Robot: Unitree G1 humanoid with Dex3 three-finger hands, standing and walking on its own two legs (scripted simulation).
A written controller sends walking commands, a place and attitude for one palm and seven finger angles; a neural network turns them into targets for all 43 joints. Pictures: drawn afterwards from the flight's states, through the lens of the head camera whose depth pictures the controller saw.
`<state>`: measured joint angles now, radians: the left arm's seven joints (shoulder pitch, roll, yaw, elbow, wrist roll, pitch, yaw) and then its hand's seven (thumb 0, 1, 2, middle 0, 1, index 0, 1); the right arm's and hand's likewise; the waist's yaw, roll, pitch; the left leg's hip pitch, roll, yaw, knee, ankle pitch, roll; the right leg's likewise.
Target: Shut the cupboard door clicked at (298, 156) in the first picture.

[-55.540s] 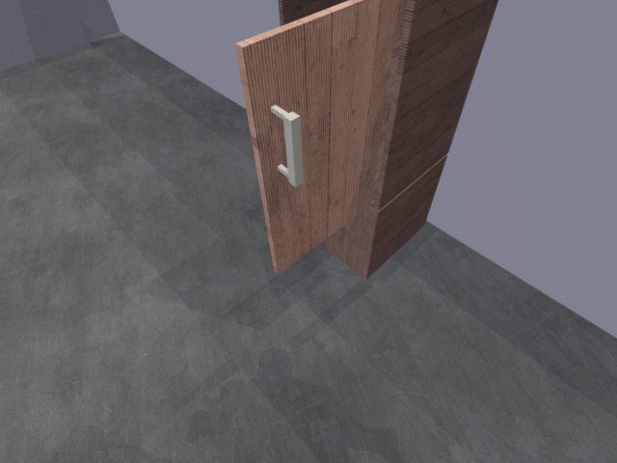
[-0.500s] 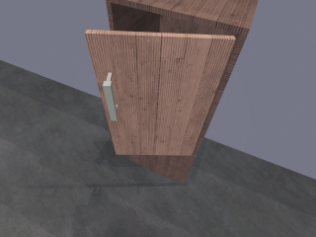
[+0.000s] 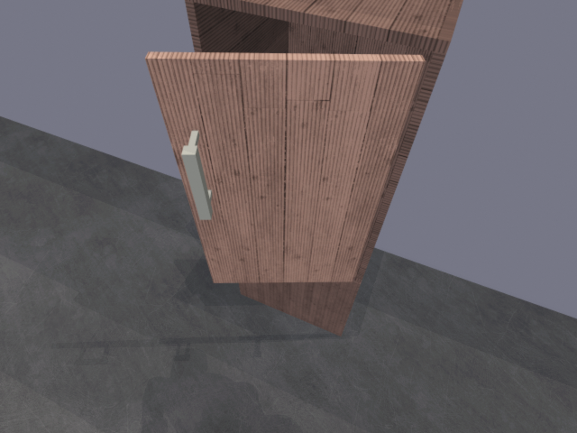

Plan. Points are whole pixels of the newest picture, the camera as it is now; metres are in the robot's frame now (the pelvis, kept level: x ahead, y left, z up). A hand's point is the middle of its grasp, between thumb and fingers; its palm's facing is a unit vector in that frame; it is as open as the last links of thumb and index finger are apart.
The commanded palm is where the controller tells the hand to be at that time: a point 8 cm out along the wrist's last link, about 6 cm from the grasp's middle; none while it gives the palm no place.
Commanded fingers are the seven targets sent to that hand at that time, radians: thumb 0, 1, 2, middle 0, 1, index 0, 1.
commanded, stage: look again from close up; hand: left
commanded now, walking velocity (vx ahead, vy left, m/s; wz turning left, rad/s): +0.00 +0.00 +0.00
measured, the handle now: (200, 177) +0.48 +0.17 +0.07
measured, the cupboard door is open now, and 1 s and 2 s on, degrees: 25 25 25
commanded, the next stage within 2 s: raise the hand and make a fist in 0.40 s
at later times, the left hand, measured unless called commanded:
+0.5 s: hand out of the picture +0.03 +0.19 -0.17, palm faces -0.04 -0.96 -0.26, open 7.4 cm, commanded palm +0.10 +0.24 -0.07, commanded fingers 0.00 0.90 0.90 -0.20 -0.30 -0.20 -0.30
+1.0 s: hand out of the picture +0.12 +0.18 -0.04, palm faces +0.15 -0.99 -0.05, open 5.8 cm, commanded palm +0.12 +0.22 -0.02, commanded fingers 0.00 0.90 0.90 -0.66 -0.80 -0.66 -0.80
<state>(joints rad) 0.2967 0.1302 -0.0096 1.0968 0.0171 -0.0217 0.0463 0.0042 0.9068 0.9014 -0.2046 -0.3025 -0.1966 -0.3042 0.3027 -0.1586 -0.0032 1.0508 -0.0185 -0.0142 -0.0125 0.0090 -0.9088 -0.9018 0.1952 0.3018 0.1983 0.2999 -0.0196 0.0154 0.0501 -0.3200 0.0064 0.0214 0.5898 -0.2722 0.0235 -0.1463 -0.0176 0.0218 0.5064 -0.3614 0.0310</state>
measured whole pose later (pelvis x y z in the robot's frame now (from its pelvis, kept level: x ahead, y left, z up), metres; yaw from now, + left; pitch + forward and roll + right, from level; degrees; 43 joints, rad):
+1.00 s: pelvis -0.05 -0.05 -0.09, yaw +1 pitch +12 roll -1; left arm 0.46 0.21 0.24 0.05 -0.33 -0.47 -0.32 0.02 0.90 0.90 -0.49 -0.61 -0.48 -0.62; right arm 0.19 -0.25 -0.04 0.56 0.02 -0.30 -0.08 0.02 -0.91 -0.90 0.20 0.30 0.20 0.30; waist 0.07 0.02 -0.14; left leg -0.96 0.05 -0.07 1.18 -0.44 -0.04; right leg -0.80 0.02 -0.09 1.21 -0.62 -0.04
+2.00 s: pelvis -0.04 -0.02 -0.04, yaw +1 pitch +4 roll -2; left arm 0.35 0.25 0.17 -0.15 -0.29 -0.18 -0.19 0.02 0.90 0.90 -1.29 -1.49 -1.28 -1.49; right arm 0.27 -0.23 0.06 0.54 0.03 -0.22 -0.07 0.02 -0.90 -0.90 0.20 0.30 0.20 0.30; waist 0.02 0.05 -0.09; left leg -0.62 0.03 -0.03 0.88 -0.34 0.00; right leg -0.45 0.00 -0.06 0.85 -0.47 0.00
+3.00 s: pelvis -0.03 -0.03 -0.03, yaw +0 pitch +5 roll +0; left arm -0.02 0.20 0.14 0.16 -0.23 -0.16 -0.12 0.02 0.90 0.90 -1.30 -1.50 -1.30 -1.50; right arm 0.25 -0.24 0.04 0.61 0.02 -0.18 -0.06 0.02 -0.90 -0.90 0.20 0.30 0.20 0.30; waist 0.00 0.04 -0.07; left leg -0.57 0.03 0.00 0.79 -0.32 -0.01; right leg -0.43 0.00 -0.03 0.80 -0.46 0.00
